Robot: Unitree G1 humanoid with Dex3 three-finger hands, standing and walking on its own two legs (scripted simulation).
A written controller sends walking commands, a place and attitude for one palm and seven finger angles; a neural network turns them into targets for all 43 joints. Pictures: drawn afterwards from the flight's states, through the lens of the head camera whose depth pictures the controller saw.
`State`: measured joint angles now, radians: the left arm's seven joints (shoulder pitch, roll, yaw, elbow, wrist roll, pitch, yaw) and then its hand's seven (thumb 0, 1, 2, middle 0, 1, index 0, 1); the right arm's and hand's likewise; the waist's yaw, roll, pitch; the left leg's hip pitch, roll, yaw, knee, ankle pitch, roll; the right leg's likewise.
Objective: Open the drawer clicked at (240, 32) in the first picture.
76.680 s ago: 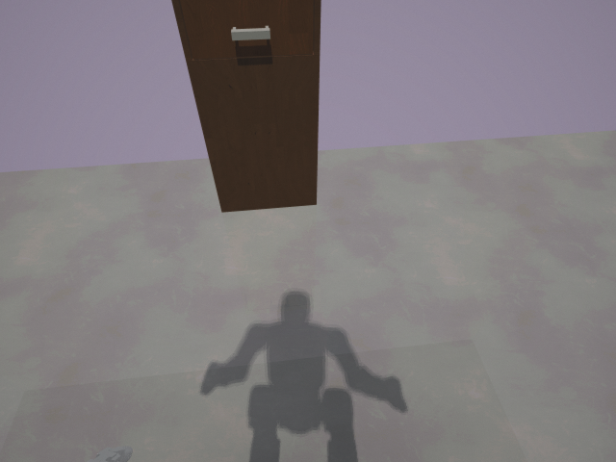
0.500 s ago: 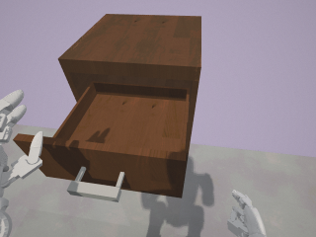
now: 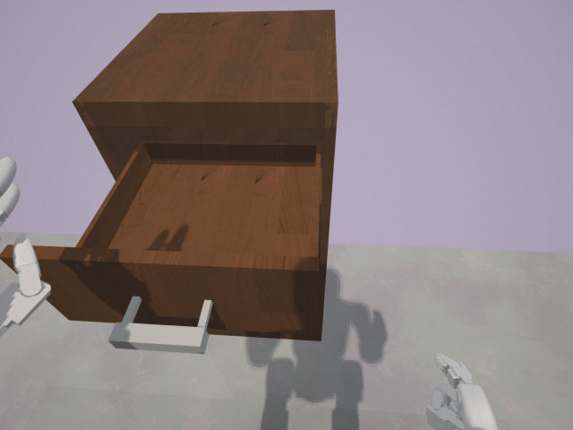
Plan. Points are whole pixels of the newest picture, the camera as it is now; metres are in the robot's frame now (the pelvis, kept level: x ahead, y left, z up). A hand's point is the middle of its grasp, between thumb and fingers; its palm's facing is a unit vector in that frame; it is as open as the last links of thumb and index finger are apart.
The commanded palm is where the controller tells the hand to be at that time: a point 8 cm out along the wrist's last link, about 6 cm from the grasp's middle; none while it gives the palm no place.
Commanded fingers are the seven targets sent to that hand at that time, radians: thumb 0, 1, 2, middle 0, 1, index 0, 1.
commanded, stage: step back with the hand held close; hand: left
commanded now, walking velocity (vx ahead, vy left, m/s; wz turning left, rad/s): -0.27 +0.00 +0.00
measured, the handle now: (165, 321) +0.25 +0.19 +0.04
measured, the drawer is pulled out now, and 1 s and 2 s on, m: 0.29 0.29 0.29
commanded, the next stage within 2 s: stop stepping back and stand still in 0.82 s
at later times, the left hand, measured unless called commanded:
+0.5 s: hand out of the picture +0.11 +0.23 +0.22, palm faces +0.49 -0.78 -0.40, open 7.4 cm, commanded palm +0.05 +0.28 +0.23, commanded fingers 0.00 0.90 0.90 -0.20 -0.30 -0.20 -0.30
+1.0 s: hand out of the picture +0.01 +0.20 +0.22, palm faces +0.40 -0.78 -0.49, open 7.4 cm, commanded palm -0.05 +0.25 +0.23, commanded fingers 0.00 0.90 0.90 -0.20 -0.30 -0.20 -0.30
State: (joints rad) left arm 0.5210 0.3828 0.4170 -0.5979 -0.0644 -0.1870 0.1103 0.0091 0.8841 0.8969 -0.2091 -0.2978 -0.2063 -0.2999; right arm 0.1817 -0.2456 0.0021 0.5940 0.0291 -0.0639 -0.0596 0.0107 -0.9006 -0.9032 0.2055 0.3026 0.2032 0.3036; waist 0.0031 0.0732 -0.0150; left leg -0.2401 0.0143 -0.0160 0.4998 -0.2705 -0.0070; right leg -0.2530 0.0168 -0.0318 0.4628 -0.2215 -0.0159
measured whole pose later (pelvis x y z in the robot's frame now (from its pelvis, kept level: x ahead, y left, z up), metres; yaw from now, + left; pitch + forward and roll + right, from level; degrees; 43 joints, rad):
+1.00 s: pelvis -0.19 -0.03 +0.00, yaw -1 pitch +2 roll +3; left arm 0.57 0.46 0.48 -0.65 -0.04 -0.28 0.13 0.01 0.88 0.90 -0.21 -0.30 -0.21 -0.30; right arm 0.22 -0.20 0.01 0.64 0.01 -0.09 -0.05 0.01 -0.90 -0.90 0.21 0.30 0.20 0.30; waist -0.03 -0.07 -0.05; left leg -0.44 -0.02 0.03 0.93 -0.43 -0.04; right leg -0.32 -0.01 -0.01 0.49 -0.19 -0.05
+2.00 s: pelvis -0.26 -0.02 -0.01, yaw +1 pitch -1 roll +1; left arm 0.28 0.19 -0.02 0.70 0.03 0.09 -0.01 0.01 0.91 0.90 -0.20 -0.29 -0.19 -0.30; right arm 0.19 -0.23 0.00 0.85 -0.02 0.00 0.00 0.01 -0.90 -0.90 0.20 0.30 0.20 0.30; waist -0.05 -0.03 0.06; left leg -0.26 -0.02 0.05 0.59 -0.30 0.01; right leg -0.35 0.00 -0.04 0.61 -0.24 -0.04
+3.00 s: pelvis -0.24 -0.02 +0.01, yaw +1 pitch -2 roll +0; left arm 0.18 0.23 0.01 1.11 0.01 -0.01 0.01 0.00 0.90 0.90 -0.20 -0.29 -0.20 -0.30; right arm 0.23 -0.21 -0.02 1.11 -0.01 0.00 -0.03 0.00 -0.90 -0.90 0.20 0.30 0.20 0.30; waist -0.01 0.00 0.06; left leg -0.10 0.00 0.04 0.36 -0.22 0.01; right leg -0.17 0.02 -0.04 0.35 -0.15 -0.04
